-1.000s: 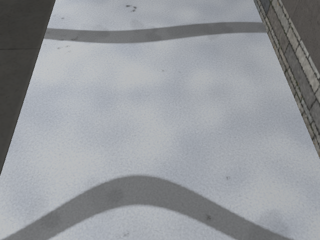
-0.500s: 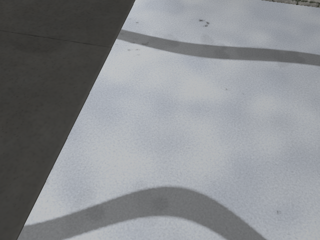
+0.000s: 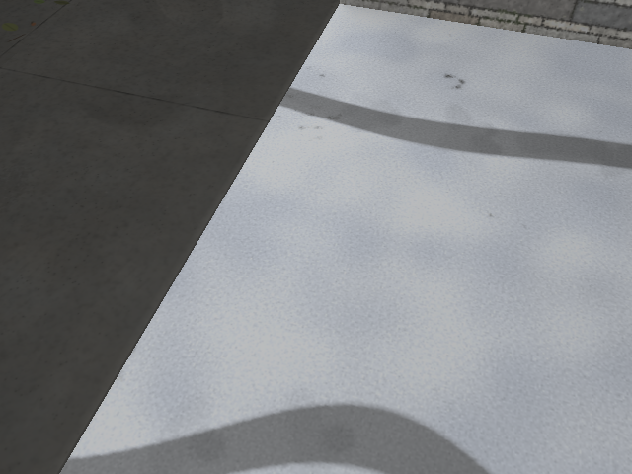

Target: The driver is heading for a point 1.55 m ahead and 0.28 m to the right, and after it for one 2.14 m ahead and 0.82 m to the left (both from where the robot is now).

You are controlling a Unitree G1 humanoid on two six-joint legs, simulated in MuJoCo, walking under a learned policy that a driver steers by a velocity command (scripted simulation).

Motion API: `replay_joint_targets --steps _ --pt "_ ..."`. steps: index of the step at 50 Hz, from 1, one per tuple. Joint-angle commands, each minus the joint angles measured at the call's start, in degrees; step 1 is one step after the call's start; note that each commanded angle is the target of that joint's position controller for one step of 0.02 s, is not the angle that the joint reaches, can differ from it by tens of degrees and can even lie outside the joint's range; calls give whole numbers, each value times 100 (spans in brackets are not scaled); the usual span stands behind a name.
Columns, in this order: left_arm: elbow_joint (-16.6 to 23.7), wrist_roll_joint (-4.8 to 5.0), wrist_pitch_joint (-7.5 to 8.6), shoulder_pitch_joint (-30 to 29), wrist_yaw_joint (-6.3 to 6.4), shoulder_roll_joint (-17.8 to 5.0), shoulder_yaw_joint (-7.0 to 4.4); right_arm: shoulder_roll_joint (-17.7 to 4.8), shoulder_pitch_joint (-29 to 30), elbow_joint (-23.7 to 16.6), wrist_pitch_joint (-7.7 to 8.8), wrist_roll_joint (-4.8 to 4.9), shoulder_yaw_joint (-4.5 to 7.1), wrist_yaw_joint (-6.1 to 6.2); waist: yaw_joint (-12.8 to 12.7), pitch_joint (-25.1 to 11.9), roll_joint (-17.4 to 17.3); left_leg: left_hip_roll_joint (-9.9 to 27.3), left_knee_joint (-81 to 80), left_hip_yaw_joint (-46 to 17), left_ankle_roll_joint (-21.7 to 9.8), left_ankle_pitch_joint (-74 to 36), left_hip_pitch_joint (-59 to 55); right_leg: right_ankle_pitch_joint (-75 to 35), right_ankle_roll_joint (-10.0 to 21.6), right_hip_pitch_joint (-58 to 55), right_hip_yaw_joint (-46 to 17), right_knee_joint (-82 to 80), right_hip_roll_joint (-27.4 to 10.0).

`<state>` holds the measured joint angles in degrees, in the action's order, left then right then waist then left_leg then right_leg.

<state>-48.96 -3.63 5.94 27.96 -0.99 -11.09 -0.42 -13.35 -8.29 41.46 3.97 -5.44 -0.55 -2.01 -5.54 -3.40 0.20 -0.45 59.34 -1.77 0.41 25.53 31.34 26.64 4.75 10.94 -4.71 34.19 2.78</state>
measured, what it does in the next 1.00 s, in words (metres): goes down, turning right: left foot, then right foot 0.15 m lower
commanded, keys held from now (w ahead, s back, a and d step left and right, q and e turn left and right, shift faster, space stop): w+e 0.66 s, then w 0.18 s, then w+q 0.16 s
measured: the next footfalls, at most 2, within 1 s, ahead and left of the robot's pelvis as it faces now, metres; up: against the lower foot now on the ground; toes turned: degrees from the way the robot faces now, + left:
left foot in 0.10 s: +0.04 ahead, +0.12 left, +0.00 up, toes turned -2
right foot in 0.48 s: +0.34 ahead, -0.13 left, -0.15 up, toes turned -13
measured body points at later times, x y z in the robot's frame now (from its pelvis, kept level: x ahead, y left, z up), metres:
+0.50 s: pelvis +0.22 -0.03 -0.13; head +0.25 -0.05 +0.32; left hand +0.51 +0.11 -0.20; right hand +0.10 -0.27 -0.27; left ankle +0.04 +0.12 -0.67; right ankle +0.31 -0.12 -0.87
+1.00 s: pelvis +0.48 -0.06 -0.14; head +0.49 -0.06 +0.31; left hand +0.67 +0.15 -0.27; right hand +0.54 -0.37 -0.21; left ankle +0.58 -0.01 -0.87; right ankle +0.34 -0.13 -0.81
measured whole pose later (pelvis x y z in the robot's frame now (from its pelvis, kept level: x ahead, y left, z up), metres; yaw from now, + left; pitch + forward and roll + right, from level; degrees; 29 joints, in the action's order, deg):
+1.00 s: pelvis +0.48 -0.06 -0.14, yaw -26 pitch +2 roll +0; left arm -44.9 1.0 2.8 17.0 -0.1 -14.8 -3.9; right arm -13.2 -7.6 37.6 6.8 0.1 3.1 -0.5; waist -1.2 -0.6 1.4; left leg -3.8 32.5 -2.3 -3.2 11.0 23.7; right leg 24.7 3.3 20.7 -6.6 60.3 6.1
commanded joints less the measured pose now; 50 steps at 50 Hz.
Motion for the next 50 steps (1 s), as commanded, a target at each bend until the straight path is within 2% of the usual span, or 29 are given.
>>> replay_joint_targets --steps 1,3,4,5,6,7,8,9,11,12,13,16,19,21,23,24,25,26,27,28,29,31,36,42,45,46,47,48,50 --pt "669 -104 110 -995 6 -887 -169 -297 32 -387 139 -89 32 -117 592 427 549 42 182 470 -125 -895 -1105 -945 979 1630 -1273 -793 -738" --pt "967 -28 201 -1772 -92 -1258 -267 -468 -1304 -204 190 -25 134 -77 1418 400 114 -430 -731 1069 -74 -816 -3117 -1260 1017 2952 -890 408 -398" --pt "1198 -94 264 -2229 -225 -1319 -336 -622 -2766 200 253 -50 232 -7 2021 206 -281 -603 -1195 1002 -121 -583 -4355 -1705 1036 3789 -764 1916 -61" --pt "1396 -193 345 -2534 -417 -913 -291 -877 -4154 554 327 -96 322 130 2446 -143 -585 -48 -1717 -122 -669 -525 -5239 -1282 863 4551 -683 3902 295" --pt "1133 -168 376 -1268 -589 146 -39 -1224 -3712 350 351 -5 242 88 1385 -454 -913 1889 -2660 -3137 -2301 -3346 -4962 759 530 4870 -615 5437 525" --pt "1228 -73 330 -1158 -556 -73 -71 -1240 -2991 256 350 23 269 -39 1097 553 -484 2939 -3342 -4696 -3048 -2501 -4166 471 313 6311 -1063 5758 320" --pt "1211 -145 209 -1688 -403 -347 -116 -664 -2406 352 339 69 85 -73 1014 1087 12 2994 -3430 -4628 -2822 -1110 -3298 -272 153 6756 -1295 5590 -305" --pt "1014 -233 58 -1399 -264 -410 -79 22 -1571 312 324 35 -117 -77 576 805 256 2598 -3256 -3749 -2376 -685 -2702 -1197 27 6255 -1294 5065 -690" --pt "618 -525 -117 -1229 -280 -249 108 955 -452 107 379 -43 -398 139 326 708 21 1448 -3121 -1764 -1598 -938 -1266 -2802 -116 4650 -934 3302 -1103" --pt "643 -491 -121 -1410 -385 -303 89 699 -254 70 435 5 -377 288 292 726 -333 1054 -3046 -880 -1403 -682 -417 -3823 -87 3686 -286 2691 -1041" --pt "1244 979 -266 -2164 -139 -803 -241 -691 -374 379 350 864 204 479 268 1366 -388 797 -3046 -350 -818 -925 1201 -4748 -229 2320 -484 1939 -170" --pt "1310 664 -444 -2396 -129 -399 -122 -754 -1056 699 252 880 223 567 356 695 -117 711 -2569 499 -623 -566 792 -5667 -352 884 320 655 23" --pt "1544 649 -542 -3223 -315 -309 -92 -403 -1733 855 102 746 263 457 949 823 -123 1013 -1646 387 -547 -342 -1205 -5338 -285 1913 355 -431 -230" --pt "1466 666 -490 -3216 -451 -288 -112 -554 -1966 864 -41 661 359 437 1049 951 -126 1309 -954 124 -566 -1332 -2327 -4474 -71 2448 354 -1107 -436" --pt "781 534 -385 -1311 -391 -817 -428 -660 -1767 862 -55 611 437 354 123 146 -10 973 1471 602 -501 -2955 -1711 -4490 401 -37 747 -1728 -165" --pt "451 483 -405 -352 -324 -1177 -572 -585 -1785 755 77 481 482 294 -180 -279 825 359 4141 998 -206 -363 294 -6119 871 -2234 123 -926 -609" --pt "599 449 -364 -407 -261 -1572 -579 -265 -2302 326 263 413 321 220 249 -1151 1494 295 5229 207 -71 1692 2415 -7120 1519 -4169 -1307 746 -1335" --pt "694 534 -424 -23 -183 -1780 -707 -711 -1961 -194 409 612 302 156 -191 -2281 1410 218 5385 -415 86 1531 3035 -4136 2395 -4767 -2893 -183 -2046" --pt "651 384 -446 -48 -32 -1755 -692 -632 -1456 -371 544 852 280 160 -143 -2108 701 326 4896 -755 24 571 3783 -1777 2361 -4483 -3639 -1041 -2365" --pt "881 416 -445 -1120 30 -1214 -536 -900 -949 -378 478 772 386 320 280 -1267 -482 546 3491 -598 -37 -670 3550 -656 1776 -3047 -3430 -1676 -2153" --pt "1063 387 -390 -1703 64 -1172 -508 -914 -987 -361 363 717 414 436 685 -915 -233 612 3186 -702 68 -925 3168 -535 1855 -1982 -3897 -1737 -2257" --pt "1166 432 -336 -2244 72 -911 -425 -929 -886 -341 85 421 544 528 1055 69 -311 837 1453 -717 509 -1090 1808 -2047 1642 356 -2757 -1788 -1513" --pt "910 532 -389 -1640 340 -1038 -509 -173 244 -641 96 426 371 377 549 -6 203 367 -1491 -193 566 -2865 -200 -2625 1081 1470 -1315 -1614 -438" --pt "719 535 -386 -831 206 -938 -511 -509 1165 -955 286 596 445 263 64 321 448 142 -2719 -228 115 -1976 20 -1636 985 127 -2140 -1206 -890" --pt "789 475 -372 -985 144 -875 -496 -702 208 -710 392 554 562 213 561 -36 637 43 -3017 -83 -407 -1821 -1424 -2780 682 31 -1884 -441 -704" --pt "883 414 -310 -1133 115 -683 -432 -952 -720 -511 402 535 655 221 947 -573 131 568 -2948 -763 -796 -2287 -2755 -2984 463 645 -1261 959 -388" --pt "908 564 -206 -787 112 -672 -423 -1402 -1558 -265 363 443 813 185 1068 -1175 -1723 1511 -3482 -2894 -1838 -1251 -4505 -1767 -24 2507 -338 2941 388" --pt "958 460 -136 -986 97 -973 -454 -1069 -1633 -272 317 584 745 141 1136 -1021 -1801 1975 -4118 -4212 -1990 -12 -4765 365 -178 3620 -374 3533 242" --pt "1077 413 -100 -1823 73 -996 -469 -813 -1018 -489 202 544 647 160 1066 64 -490 1664 -4339 -3456 -1726 131 -3661 -428 -232 4002 -283 3670 -233"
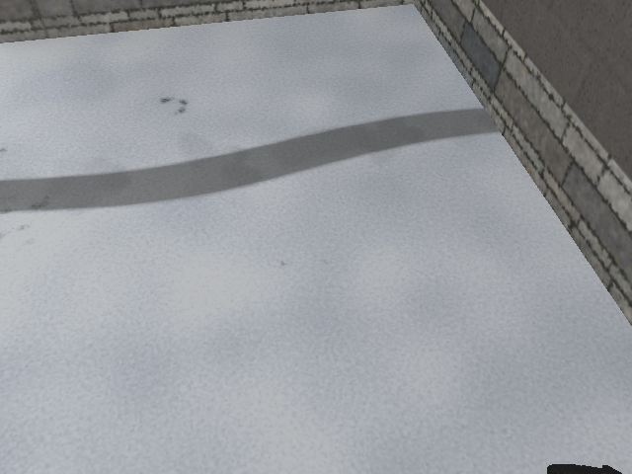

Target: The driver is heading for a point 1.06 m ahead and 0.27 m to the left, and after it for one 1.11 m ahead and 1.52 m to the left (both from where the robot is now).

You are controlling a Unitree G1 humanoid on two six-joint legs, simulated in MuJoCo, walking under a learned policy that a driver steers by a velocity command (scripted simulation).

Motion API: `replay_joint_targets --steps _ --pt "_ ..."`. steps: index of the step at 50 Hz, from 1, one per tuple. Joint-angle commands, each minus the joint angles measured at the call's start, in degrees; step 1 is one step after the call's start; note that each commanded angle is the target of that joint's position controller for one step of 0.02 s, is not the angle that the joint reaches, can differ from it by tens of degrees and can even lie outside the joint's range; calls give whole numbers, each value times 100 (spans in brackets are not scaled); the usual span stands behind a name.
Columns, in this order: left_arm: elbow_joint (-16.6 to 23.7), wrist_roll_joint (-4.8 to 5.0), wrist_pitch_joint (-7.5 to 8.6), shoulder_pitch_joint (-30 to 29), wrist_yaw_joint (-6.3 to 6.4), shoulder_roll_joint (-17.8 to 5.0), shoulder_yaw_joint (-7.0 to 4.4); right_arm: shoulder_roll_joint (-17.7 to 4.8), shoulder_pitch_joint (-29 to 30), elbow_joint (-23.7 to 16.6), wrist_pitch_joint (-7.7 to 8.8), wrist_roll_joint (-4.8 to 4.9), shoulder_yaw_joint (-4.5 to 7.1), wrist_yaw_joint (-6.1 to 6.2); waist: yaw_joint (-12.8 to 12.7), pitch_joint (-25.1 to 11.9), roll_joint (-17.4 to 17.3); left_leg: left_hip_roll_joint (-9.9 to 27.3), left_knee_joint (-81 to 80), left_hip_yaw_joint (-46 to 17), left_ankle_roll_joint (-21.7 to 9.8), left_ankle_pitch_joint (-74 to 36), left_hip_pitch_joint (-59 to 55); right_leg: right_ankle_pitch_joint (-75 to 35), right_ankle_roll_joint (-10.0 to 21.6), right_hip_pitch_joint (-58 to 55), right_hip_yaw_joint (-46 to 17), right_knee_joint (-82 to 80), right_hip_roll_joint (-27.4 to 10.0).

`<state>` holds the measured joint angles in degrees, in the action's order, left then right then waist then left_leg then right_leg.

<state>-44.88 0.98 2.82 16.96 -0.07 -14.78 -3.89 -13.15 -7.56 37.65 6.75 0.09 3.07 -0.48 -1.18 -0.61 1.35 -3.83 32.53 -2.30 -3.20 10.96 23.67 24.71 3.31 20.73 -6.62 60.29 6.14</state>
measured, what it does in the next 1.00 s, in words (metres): walks ahead, turning left: right foot, then left foot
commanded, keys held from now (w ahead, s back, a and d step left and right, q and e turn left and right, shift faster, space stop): w+q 0.54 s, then q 0.38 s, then w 0.04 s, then w+e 0.04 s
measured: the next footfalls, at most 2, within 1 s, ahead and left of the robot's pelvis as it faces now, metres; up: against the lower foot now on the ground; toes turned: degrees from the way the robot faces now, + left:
right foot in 0.38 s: +0.34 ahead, -0.10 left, +0.00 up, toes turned +17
left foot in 0.82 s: +0.49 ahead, +0.23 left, +0.00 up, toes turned +28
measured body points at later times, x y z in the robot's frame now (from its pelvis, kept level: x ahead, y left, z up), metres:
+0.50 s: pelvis +0.25 -0.01 +0.01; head +0.27 -0.01 +0.46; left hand +0.37 +0.28 -0.07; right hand +0.38 -0.27 -0.11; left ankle +0.14 +0.10 -0.64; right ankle +0.30 -0.11 -0.73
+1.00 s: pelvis +0.40 +0.09 +0.00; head +0.44 +0.14 +0.45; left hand +0.38 +0.41 -0.12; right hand +0.70 -0.04 -0.08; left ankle +0.45 +0.21 -0.73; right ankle +0.46 -0.06 -0.65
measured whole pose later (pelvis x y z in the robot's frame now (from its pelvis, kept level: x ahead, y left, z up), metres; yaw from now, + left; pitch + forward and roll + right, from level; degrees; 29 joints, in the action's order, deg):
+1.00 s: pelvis +0.40 +0.09 +0.00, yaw +32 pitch +3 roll -1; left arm -43.3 0.1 1.2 6.6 1.0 -17.9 -2.9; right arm -16.4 -8.0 33.1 0.1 -0.1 3.3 -0.7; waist 0.0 4.6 0.8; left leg -5.0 28.1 -2.5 -4.6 4.2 26.5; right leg 24.4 -2.6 31.1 -2.1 66.1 -2.1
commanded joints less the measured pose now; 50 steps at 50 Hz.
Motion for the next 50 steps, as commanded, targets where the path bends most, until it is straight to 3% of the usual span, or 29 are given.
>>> replay_joint_targets --steps 1,4,8,10,13,15,17,18,19,20,21,22,23,24,25,27,30,33,36,39,40,41,42,43,44,45,46,47,50 --pt "733 -117 214 -861 7 -531 -110 -786 -890 -135 -113 13 268 13 506 11 -292 1804 -1761 -3037 -1288 1042 -2360 -577 -144 2863 -35 588 -716" --pt "687 -174 201 -852 76 -405 -124 -663 -694 -96 -110 52 218 37 186 -41 -602 1255 -1922 -2148 -1088 -416 -1489 -975 -371 1889 195 -535 -838" --pt "786 -159 243 -1496 94 -124 -5 -927 -928 156 -177 198 295 147 320 -109 -662 941 -1909 -1570 -931 -1231 -1043 -2059 -603 1088 385 -2148 -560" --pt "851 -107 264 -1808 76 -187 -7 -987 -1137 252 -238 232 323 132 437 -58 -709 961 -1913 -1696 -896 -942 -1021 -2438 -622 827 304 -2640 -497" --pt "1024 -38 357 -2291 -27 -285 -18 -965 -1427 317 -309 201 346 128 580 -14 -673 1055 -1659 -2050 -903 -515 -1220 -2455 -527 648 168 -3089 -421" --pt "1064 -9 443 -2320 -71 -407 -69 -981 -1510 337 -344 202 363 160 515 -65 -745 1091 -1426 -2333 -861 -484 -1450 -2175 -446 361 127 -3406 -370" --pt "964 15 506 -1883 -66 -535 -152 -941 -1378 277 -380 234 370 175 207 -197 -834 942 -1021 -2441 -730 -661 -1404 -2061 -270 -454 187 -3857 -386" --pt "856 -22 517 -1361 -25 -693 -236 -811 -1235 195 -365 208 335 162 -72 -485 -804 739 -449 -2254 -562 -915 -1054 -2044 -96 -1392 89 -3850 -643" --pt "737 -103 506 -374 37 -1022 -346 -507 -1045 38 -323 135 236 130 -548 -1143 -304 429 1043 -1757 -331 -421 -232 -1873 317 -2846 -692 -3697 -1558" --pt "562 -147 428 160 41 -1389 -434 -255 -1758 -67 -281 271 134 142 -356 -1800 1401 -204 2559 -947 23 1905 1559 -1060 1294 -4441 -2784 -3920 -2835" --pt "529 -56 383 162 18 -942 -356 -800 -1773 31 -288 318 230 183 -406 -1430 1162 257 3452 -831 110 2190 2343 11 1353 -4211 -3336 -4157 -3034" --pt "589 -51 360 -60 33 -617 -257 -1038 -1320 1 -318 261 298 188 -480 -735 705 437 3798 -783 157 1654 2558 -53 1140 -3597 -2716 -4313 -2763" --pt "609 -88 337 -356 28 -491 -190 -971 -1067 -34 -356 176 302 201 -354 -348 343 593 3816 -633 201 1245 2412 -623 971 -2966 -2113 -4459 -2520" --pt "566 -101 314 -562 15 -373 -145 -895 -874 -112 -366 105 308 183 -241 -51 283 719 3661 -591 223 972 2332 -1135 888 -2464 -1674 -4604 -2316" --pt "530 -147 313 -650 10 -314 -108 -796 -828 -161 -385 118 307 146 -111 60 372 846 3562 -555 218 815 2125 -1516 791 -2076 -1267 -4737 -2153" --pt "417 -126 340 -698 -18 -344 -122 -572 -772 -238 -425 165 257 91 -2 138 468 944 3370 -411 253 633 1988 -2048 761 -1682 -708 -4958 -2011" --pt "278 -125 334 -867 14 -625 -193 -508 -470 -414 -452 85 212 52 119 238 342 931 2546 -223 449 138 1858 -4215 797 -1410 145 -4870 -1958" --pt "172 -73 219 -907 100 -838 -230 -430 -139 -485 -413 73 132 -75 18 68 367 817 1282 139 426 -1019 1083 -4600 615 -1187 908 -4735 -1707" --pt "55 32 161 -710 144 -1038 -261 -575 190 -645 -443 88 162 -209 -64 -54 341 718 525 200 259 -1308 724 -4457 472 -1510 1057 -4432 -1834" --pt "77 151 106 -754 184 -1265 -339 -935 0 -725 -495 26 315 -271 173 -256 387 444 71 392 -38 -638 173 -5056 289 -1845 1135 -3608 -1961" --pt "97 168 79 -772 199 -1244 -341 -1100 -501 -599 -496 17 417 -256 451 -463 233 248 -332 497 -184 -863 -507 -5128 141 -1764 1287 -2840 -1807" --pt "110 91 72 -556 196 -1057 -278 -1413 -1052 -456 -504 10 553 -166 666 -772 -187 210 -604 332 -401 -1850 -1562 -4473 -125 -1222 1466 -1613 -1445" --pt "269 -309 72 -76 137 -483 -84 -1911 -1188 -543 -546 -9 603 -21 312 -1275 -1708 1670 -38 -1483 -1008 -4812 -3212 110 -505 574 1549 452 -850" --pt "366 -228 110 261 49 -645 13 -1977 -974 -845 -514 -87 522 -48 267 -2510 -1993 2785 -603 -3759 -2256 -4154 -4192 1769 -651 1732 504 1985 -212" --pt "326 -81 88 -200 10 -1142 -107 -1574 -838 -949 -538 -83 442 -85 581 -2427 -941 2391 -890 -3268 -1957 -3144 -3794 1122 -597 1884 18 2142 -544" --pt "454 -21 34 -561 39 -1099 -84 -1388 -541 -915 -539 -6 378 -73 479 -1784 -647 2085 -951 -2683 -1624 -2481 -3155 605 -558 2024 97 1855 -695" --pt "399 -80 -46 -632 114 -979 -65 -1254 -366 -888 -580 55 336 -37 318 -1281 -210 1799 -1048 -2320 -1352 -2038 -2435 295 -609 1954 127 1463 -871" --pt "403 -106 -116 -572 157 -1010 -77 -1154 -232 -868 -613 77 292 4 151 -1093 -268 1651 -1218 -2112 -1246 -1354 -1788 77 -611 1669 121 1023 -1018" --pt "291 -96 -193 -325 137 -815 -26 -1066 2 -856 -569 -69 239 47 -25 -909 -693 1343 -1736 -1773 -1172 302 -743 -364 -596 941 455 204 -1014"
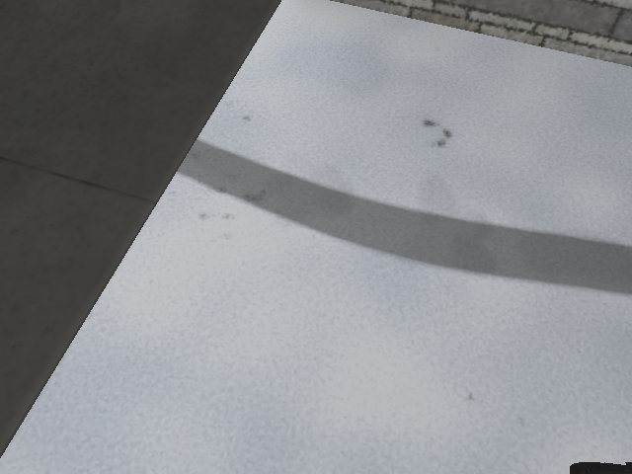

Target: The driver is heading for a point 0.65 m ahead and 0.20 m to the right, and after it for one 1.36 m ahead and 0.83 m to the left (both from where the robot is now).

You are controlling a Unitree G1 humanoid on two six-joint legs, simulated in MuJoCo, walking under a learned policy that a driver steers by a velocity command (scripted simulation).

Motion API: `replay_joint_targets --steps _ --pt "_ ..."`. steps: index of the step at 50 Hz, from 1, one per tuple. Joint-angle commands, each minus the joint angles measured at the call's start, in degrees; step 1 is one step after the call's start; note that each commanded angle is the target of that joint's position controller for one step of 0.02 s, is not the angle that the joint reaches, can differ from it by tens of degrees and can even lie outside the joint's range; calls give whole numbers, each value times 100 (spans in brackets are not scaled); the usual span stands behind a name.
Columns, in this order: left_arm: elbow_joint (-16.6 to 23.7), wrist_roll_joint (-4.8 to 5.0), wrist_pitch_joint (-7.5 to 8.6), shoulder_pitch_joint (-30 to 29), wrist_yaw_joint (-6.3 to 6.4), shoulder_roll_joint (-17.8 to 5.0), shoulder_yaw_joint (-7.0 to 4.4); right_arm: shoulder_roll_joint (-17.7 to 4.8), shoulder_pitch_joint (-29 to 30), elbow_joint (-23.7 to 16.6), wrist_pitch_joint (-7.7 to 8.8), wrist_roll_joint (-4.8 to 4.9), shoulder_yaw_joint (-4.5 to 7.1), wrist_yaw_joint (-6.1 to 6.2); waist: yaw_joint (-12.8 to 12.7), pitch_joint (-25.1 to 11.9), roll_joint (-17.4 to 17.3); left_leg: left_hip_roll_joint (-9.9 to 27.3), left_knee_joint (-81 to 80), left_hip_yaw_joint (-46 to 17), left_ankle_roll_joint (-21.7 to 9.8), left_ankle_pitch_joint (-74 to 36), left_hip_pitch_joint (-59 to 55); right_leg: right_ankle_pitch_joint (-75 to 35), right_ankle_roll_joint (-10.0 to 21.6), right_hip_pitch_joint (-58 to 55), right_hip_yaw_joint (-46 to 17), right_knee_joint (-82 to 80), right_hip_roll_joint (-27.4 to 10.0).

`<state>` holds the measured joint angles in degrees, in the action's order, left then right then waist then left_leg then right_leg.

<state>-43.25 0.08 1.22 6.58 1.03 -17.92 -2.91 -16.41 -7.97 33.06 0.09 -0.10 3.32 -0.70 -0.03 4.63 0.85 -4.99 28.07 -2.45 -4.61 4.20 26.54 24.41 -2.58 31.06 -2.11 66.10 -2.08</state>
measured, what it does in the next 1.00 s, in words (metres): walks ahead, turning right: right foot, then left foot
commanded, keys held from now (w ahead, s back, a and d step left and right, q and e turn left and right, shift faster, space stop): w+e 0.92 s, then w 0.08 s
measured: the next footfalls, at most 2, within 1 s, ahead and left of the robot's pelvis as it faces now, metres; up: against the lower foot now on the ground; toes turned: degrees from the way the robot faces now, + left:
right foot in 0.32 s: +0.12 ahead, -0.16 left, +0.00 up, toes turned -6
left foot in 0.78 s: +0.47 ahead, -0.01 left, +0.00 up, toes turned -24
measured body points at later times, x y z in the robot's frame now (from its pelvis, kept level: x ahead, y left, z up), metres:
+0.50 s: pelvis +0.14 -0.08 +0.02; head +0.14 -0.12 +0.47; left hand +0.19 +0.19 -0.09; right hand +0.28 -0.37 -0.08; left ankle +0.22 +0.07 -0.66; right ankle +0.08 -0.16 -0.73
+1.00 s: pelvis +0.39 -0.11 +0.02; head +0.42 -0.12 +0.46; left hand +0.65 +0.08 -0.08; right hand +0.35 -0.40 -0.10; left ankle +0.43 +0.00 -0.73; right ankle +0.35 -0.25 -0.65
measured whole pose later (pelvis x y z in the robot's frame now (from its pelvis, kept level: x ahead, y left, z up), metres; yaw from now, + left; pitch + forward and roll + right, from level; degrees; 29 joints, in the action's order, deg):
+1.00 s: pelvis +0.39 -0.11 +0.02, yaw -27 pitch +2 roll +2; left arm -38.9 1.4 1.3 13.1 0.6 -18.7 -4.7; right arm -15.0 -14.3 45.4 5.7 -0.2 4.2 -0.8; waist 1.9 1.7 3.0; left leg -2.0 18.7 4.5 -1.5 11.3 9.1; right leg 17.6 0.3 35.1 -3.5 62.9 -4.5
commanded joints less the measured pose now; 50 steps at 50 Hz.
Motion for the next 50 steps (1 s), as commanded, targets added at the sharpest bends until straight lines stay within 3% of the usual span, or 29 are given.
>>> replay_joint_targets --steps 1,3,6,10,13,15,16,17,18,19,20,22,24,27,30,33,36,37,38,39,40,41,42,43,44,45,46,48,50 --pt "110 -19 -21 701 29 -421 -94 -702 19 -337 141 -48 198 86 -112 -1400 -707 1432 -1396 -1677 -1023 1284 -930 -440 -19 -186 53 -696 -203" --pt "133 -21 23 542 13 -303 -38 -752 -80 -193 204 -47 206 104 -2 -1281 -811 1452 -1539 -1567 -948 1724 -837 -740 17 -332 86 -1263 -244" --pt "204 46 70 273 -22 -382 -38 -905 -212 -15 280 -70 241 88 148 -1034 -828 1675 -1725 -1601 -873 2258 -886 -1025 153 -287 63 -1793 -278" --pt "200 78 98 278 -90 -397 -46 -951 -258 189 322 0 248 38 182 -819 -775 1864 -1819 -1485 -768 2618 -1070 -809 341 -363 149 -2298 -259" --pt "89 77 111 595 -147 -347 -56 -925 -115 297 290 82 243 15 -8 -737 -690 1819 -1653 -1091 -619 2752 -933 -779 538 -985 409 -2961 -128" --pt "-162 52 109 1154 -152 -314 -88 -745 26 329 250 90 201 22 -271 -704 -479 1517 -1085 -618 -374 2954 -512 -706 702 -1783 626 -3483 104" --pt "-302 52 120 1562 -144 -393 -117 -509 139 294 253 64 140 33 -388 -592 -102 1221 -223 -212 -151 2845 -162 -342 862 -2107 158 -3891 -110" --pt "-356 41 152 2020 -113 -685 -165 -97 233 196 288 -12 36 10 -389 -525 1097 588 1899 601 306 2536 726 528 1279 -2559 -1650 -4836 -1163" --pt "-234 -3 183 2041 -162 -1298 -308 -345 386 -48 420 90 96 2 -441 -4 1738 93 2568 349 370 2919 2370 1871 2031 -2896 -3866 -5796 -1796" --pt "-89 -67 261 1813 -164 -1087 -277 -666 517 -30 543 201 175 -6 -417 158 1196 502 3007 -159 291 2429 2705 1993 2055 -2894 -3943 -5865 -1865" --pt "-17 -53 309 1635 -145 -859 -222 -749 536 20 598 210 210 -26 -328 135 924 655 2973 -221 266 1779 2773 1358 1868 -3001 -3463 -5702 -1680" --pt "46 37 295 1570 -101 -720 -185 -639 663 101 650 -5 210 0 -312 -138 498 742 2557 -157 370 1045 2435 29 1606 -3063 -2655 -5570 -1312" --pt "34 53 268 1687 -26 -551 -139 -446 796 103 656 -23 181 -25 -293 -337 542 631 2058 -72 519 393 1919 -1060 1467 -2982 -2045 -5550 -990" --pt "29 73 237 1827 48 -576 -174 -238 1056 94 633 15 119 -53 -352 -378 570 435 1195 29 669 -244 1292 -1865 1353 -2724 -1480 -5458 -677" --pt "-31 111 183 2103 82 -616 -219 -163 1540 -28 653 75 70 -111 -538 -236 658 326 477 20 738 -468 970 -1995 1351 -2605 -1489 -5307 -632" --pt "-62 168 110 2231 104 -653 -261 -241 1831 -134 709 117 72 -172 -609 -152 676 289 57 -39 705 -408 723 -2016 1363 -2684 -1810 -5082 -748" --pt "0 180 48 2017 124 -742 -332 -467 1475 -76 762 140 161 -161 -339 -244 866 287 -177 -62 531 -103 -62 -2525 1226 -2659 -2072 -4737 -836" --pt "64 178 41 1870 119 -722 -337 -593 1015 43 777 123 232 -124 -81 -453 879 249 -361 13 387 -75 -739 -3129 1122 -2563 -2006 -4368 -700" --pt "172 146 49 1707 95 -622 -312 -798 292 211 787 75 335 -68 285 -956 765 461 -393 -81 174 -145 -1871 -3571 938 -2260 -1777 -3537 -385" --pt "392 29 70 1546 74 -342 -212 -1155 -817 343 767 -20 428 1 758 -1964 184 1443 -104 -1002 -210 215 -3637 -2700 748 -1356 -1423 -1909 -38" --pt "531 155 148 2398 56 210 -49 -1481 -1230 528 686 -54 480 -21 356 -2838 -1927 2827 -599 -3663 -1098 1346 -5452 744 404 653 -862 -51 738" --pt "366 280 173 2408 68 -358 -153 -915 -1090 488 648 15 350 -25 398 -2382 -1634 2894 -1002 -4156 -1067 2289 -5065 802 364 1329 -953 771 279" --pt "429 273 164 1749 56 -683 -245 -572 -774 452 616 42 257 15 500 -1487 -1027 2629 -1099 -3157 -839 2058 -4246 268 343 1504 -791 887 64" --pt "490 203 153 1394 61 -653 -249 -497 -516 486 589 15 217 24 395 -989 -531 2380 -1184 -2375 -713 1267 -3456 -168 316 1310 -602 769 -157" --pt "573 123 156 1150 39 -579 -261 -381 -362 557 570 -22 186 16 292 -667 -460 2160 -1327 -1884 -658 685 -2866 -413 312 1163 -564 539 -291" --pt "616 135 127 1139 -2 -483 -268 -311 -266 606 581 -82 154 20 141 -555 -612 2000 -1471 -1469 -602 365 -2469 -554 329 924 -552 409 -427" --pt "649 171 90 1153 -32 -357 -248 -291 -222 657 605 -73 160 17 77 -500 -727 1929 -1617 -1195 -608 204 -2248 -605 331 805 -491 286 -483" --pt "761 149 48 981 -58 -116 -174 -377 -293 825 669 -5 187 -7 29 -352 -619 1946 -1854 -872 -738 -174 -1963 -646 298 823 -437 -112 -510" --pt "873 83 66 725 -85 -28 -108 -567 -345 961 691 14 233 -19 17 -277 -486 1969 -1983 -569 -832 -571 -1917 -1007 250 881 -414 -769 -503"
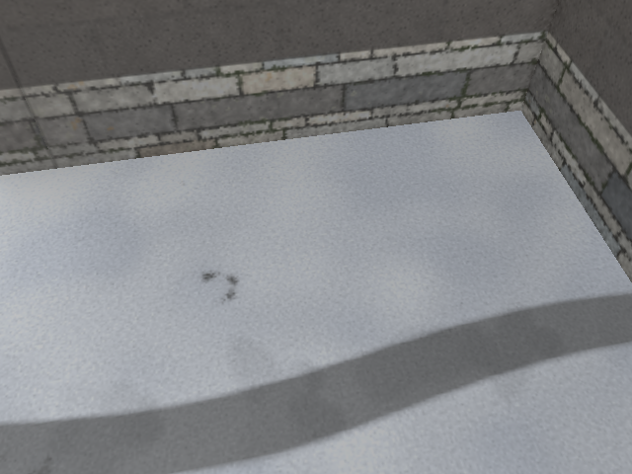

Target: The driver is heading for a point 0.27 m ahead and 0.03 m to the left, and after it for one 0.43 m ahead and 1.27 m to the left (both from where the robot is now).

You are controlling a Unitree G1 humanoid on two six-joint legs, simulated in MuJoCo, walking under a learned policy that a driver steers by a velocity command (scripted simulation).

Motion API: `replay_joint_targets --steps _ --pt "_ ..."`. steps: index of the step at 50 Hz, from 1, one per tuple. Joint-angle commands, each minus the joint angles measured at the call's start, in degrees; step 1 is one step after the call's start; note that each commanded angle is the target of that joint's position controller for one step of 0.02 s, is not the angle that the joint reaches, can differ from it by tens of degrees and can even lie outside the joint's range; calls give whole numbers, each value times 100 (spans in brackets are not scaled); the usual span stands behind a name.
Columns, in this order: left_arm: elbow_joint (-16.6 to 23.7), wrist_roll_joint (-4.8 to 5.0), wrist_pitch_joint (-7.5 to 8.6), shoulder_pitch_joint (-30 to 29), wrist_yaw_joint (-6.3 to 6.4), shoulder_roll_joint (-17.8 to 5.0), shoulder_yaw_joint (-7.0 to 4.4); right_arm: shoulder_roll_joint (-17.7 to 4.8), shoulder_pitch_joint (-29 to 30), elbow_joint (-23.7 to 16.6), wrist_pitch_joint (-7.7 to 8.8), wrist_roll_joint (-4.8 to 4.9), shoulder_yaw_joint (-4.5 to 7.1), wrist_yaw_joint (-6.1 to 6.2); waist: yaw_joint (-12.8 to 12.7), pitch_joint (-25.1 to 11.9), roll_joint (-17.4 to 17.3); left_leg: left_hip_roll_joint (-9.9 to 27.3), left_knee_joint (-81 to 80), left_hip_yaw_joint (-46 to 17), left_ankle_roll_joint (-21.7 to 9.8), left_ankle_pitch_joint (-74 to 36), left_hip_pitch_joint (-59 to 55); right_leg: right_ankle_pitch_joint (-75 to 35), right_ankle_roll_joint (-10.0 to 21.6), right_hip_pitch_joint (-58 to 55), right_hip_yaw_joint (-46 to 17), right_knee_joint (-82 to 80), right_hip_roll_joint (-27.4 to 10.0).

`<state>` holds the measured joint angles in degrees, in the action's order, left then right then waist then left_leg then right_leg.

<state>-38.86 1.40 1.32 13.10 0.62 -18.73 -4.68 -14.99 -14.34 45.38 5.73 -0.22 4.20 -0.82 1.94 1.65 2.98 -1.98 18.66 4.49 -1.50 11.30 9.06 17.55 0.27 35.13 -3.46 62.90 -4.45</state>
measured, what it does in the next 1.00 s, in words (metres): walks ahead, turning left: right foot, then left foot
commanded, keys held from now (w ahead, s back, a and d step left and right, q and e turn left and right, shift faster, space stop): w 0.06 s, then w+q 0.94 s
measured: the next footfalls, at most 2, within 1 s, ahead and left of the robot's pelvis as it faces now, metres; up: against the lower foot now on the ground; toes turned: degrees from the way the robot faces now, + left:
right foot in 0.24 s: +0.30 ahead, -0.16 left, +0.00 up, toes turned -2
left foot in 0.76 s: +0.54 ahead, +0.14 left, +0.00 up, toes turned +19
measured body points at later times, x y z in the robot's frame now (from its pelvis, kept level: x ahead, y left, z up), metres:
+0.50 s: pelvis +0.27 -0.06 +0.00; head +0.29 -0.06 +0.45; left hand +0.30 +0.23 -0.11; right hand +0.44 -0.32 -0.11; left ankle +0.33 +0.11 -0.66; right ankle +0.26 -0.16 -0.74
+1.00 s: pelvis +0.52 +0.06 +0.00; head +0.55 +0.09 +0.45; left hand +0.60 +0.39 -0.09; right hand +0.70 -0.17 -0.11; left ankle +0.50 +0.12 -0.74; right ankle +0.68 -0.08 -0.67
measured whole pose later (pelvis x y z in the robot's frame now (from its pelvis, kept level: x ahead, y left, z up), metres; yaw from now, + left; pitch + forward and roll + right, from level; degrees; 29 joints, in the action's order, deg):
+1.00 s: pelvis +0.52 +0.06 +0.00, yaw +25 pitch +1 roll -1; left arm -39.5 -0.7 5.8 5.9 0.6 -17.6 -3.6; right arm -15.8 -17.5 43.8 2.8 0.9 3.9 -0.7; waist 2.8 3.2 1.6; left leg -6.1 20.8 -3.9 -5.9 10.0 11.7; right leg 13.4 -2.6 35.7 -4.1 54.9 -5.6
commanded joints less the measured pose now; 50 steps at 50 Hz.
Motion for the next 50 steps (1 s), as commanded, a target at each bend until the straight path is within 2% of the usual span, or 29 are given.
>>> replay_joint_targets --steps 1,4,6,8,9,10,11,12,13,14,15,17,19,22,28,33,35,36,37,38,39,40,41,42,43,44,45,47,50 --pt "454 -66 84 -39 -78 71 100 -771 315 -234 118 36 155 -11 -172 20 -663 1593 -1058 -1037 -1121 -1397 -162 -659 -29 387 -224 -840 -265" --pt "585 -80 202 -660 -201 95 184 -948 212 -112 58 144 165 -12 7 134 -575 1361 -1056 -580 -980 -1529 10 -1548 35 -118 148 -2068 -143" --pt "741 -61 248 -1093 -252 29 190 -1123 -124 33 5 235 182 -28 136 197 -568 1464 -988 -713 -951 -1472 -134 -1604 63 -321 268 -2536 -43" --pt "847 -41 278 -1267 -279 -143 140 -1282 -322 148 -67 266 206 -24 104 221 -618 1644 -757 -884 -881 -1597 -465 -1335 142 -447 271 -2923 71" --pt "841 -42 292 -1183 -279 -243 96 -1343 -370 194 -107 269 212 -15 4 156 -655 1693 -559 -943 -816 -1780 -581 -1211 191 -699 305 -3105 152" --pt "757 -62 303 -841 -263 -363 23 -1374 -328 218 -141 275 201 -3 -263 -44 -673 1612 -117 -859 -701 -2362 -556 -1247 279 -1338 425 -3362 297" --pt "533 -99 295 -118 -217 -595 -115 -1250 -390 247 -153 254 141 5 -624 -507 -622 1339 780 -663 -539 -2925 -314 -1291 414 -2490 528 -3467 442" --pt "371 -164 271 842 -139 -950 -252 -946 -374 158 -127 140 8 7 -1069 -1244 -421 1032 2232 -453 -283 -2020 622 -1447 685 -4091 -81 -3220 -230" --pt "350 -270 228 1232 -77 -1543 -347 -224 -1030 -15 -53 77 -220 -14 -815 -2220 1129 191 4501 -264 139 1404 2659 -770 1533 -5976 -2625 -3583 -1962" --pt "357 -260 224 1360 -97 -1053 -237 -707 -864 98 0 221 -108 -13 -1043 -2594 914 179 5383 -1106 141 2209 3130 -62 1685 -5789 -3633 -4247 -2057" --pt "321 -208 242 1013 -105 -774 -129 -1042 -417 -52 -5 351 12 -14 -970 -1605 682 440 5650 -1073 93 1853 3619 46 1446 -5148 -2768 -4374 -1857" --pt "273 -167 295 310 -131 -356 0 -927 -35 -132 -78 230 15 30 -595 -695 396 848 5213 -894 92 1027 3390 -453 1215 -3750 -1565 -4723 -1399" --pt "221 -214 410 -54 -145 -179 20 -713 -273 -40 -252 215 23 46 -249 -418 443 1006 4935 -965 138 600 2726 -878 1119 -2907 -873 -5177 -1200" --pt "40 -227 539 -156 -101 -257 -48 -474 -96 -120 -408 194 -4 60 -111 -110 146 1016 4537 -1045 231 126 2833 -1555 1143 -2645 -162 -5540 -1218" --pt "-251 -196 490 108 21 -560 -170 -320 876 -418 -383 136 -88 -134 -381 242 -59 890 2653 -689 175 -1352 2801 -1835 936 -2915 1031 -5677 -1062" --pt "-515 -39 323 457 27 -790 -279 -438 1544 -771 -405 139 -84 -268 -549 465 -89 767 1925 -342 -140 -739 2953 -2204 790 -3810 1350 -5303 -1312" --pt "-535 10 241 402 40 -957 -323 -579 1401 -839 -424 135 -10 -290 -362 225 59 461 1857 -12 -354 -142 2457 -3905 674 -4034 1511 -4640 -1318" --pt "-524 38 189 336 53 -1032 -338 -716 991 -775 -441 148 78 -279 -100 -76 146 205 1834 186 -486 102 1847 -4900 588 -4029 1617 -3960 -1253" --pt "-496 65 135 238 63 -1007 -315 -959 134 -553 -450 178 241 -240 396 -527 66 -115 1499 323 -675 -103 675 -5307 416 -3717 1811 -2805 -1035" --pt "-420 -33 153 329 96 -830 -234 -1445 -899 -264 -499 199 471 -137 809 -1069 -300 65 1395 -345 -940 -306 -1105 -4118 125 -2484 1835 -1164 -799" --pt "-79 -265 282 750 49 11 23 -2155 -813 -290 -492 249 586 -66 152 -1357 -1969 1555 830 -3581 -1961 680 -2810 1097 -328 192 1501 947 326" --pt "-6 -77 518 320 -3 -272 41 -1818 -868 -549 -375 177 443 -108 444 -2225 -1303 2076 -144 -5336 -2290 1490 -3223 1758 -255 826 -22 1677 604" --pt "164 149 639 -266 -49 -600 -42 -1434 -725 -492 -278 128 339 -133 557 -1501 -927 1995 -338 -4617 -1986 1055 -2857 1225 -119 1339 -141 1643 339" --pt "180 99 713 -358 -22 -541 -11 -1264 -463 -502 -221 159 293 -127 356 -1030 -637 1759 -268 -3907 -1800 513 -2128 731 -12 1226 -131 1208 88" --pt "109 -73 730 -340 29 -553 -36 -1049 -56 -560 -207 161 234 -112 103 -718 -436 1542 -237 -3335 -1636 -134 -1356 395 -24 854 -145 707 -112" --pt "73 -155 685 -240 37 -611 -81 -876 191 -660 -195 95 168 -84 -105 -623 -522 1365 -329 -2964 -1570 -675 -810 169 -38 406 -198 404 -231" --pt "75 -179 617 -188 22 -605 -97 -850 279 -719 -192 61 155 -64 -205 -572 -575 1288 -446 -2837 -1575 -969 -498 56 -85 157 -194 204 -243" --pt "109 -218 505 -214 9 -433 -65 -927 200 -693 -169 99 177 -3 -261 -453 -485 1190 -560 -2505 -1607 -1527 -99 -101 -233 29 -74 -301 -204" --pt "296 -234 450 -806 -3 -204 31 -1098 -37 -598 -188 131 225 117 -101 -193 -513 883 -610 -2037 -1406 -1630 291 -1134 -415 15 45 -1493 -20"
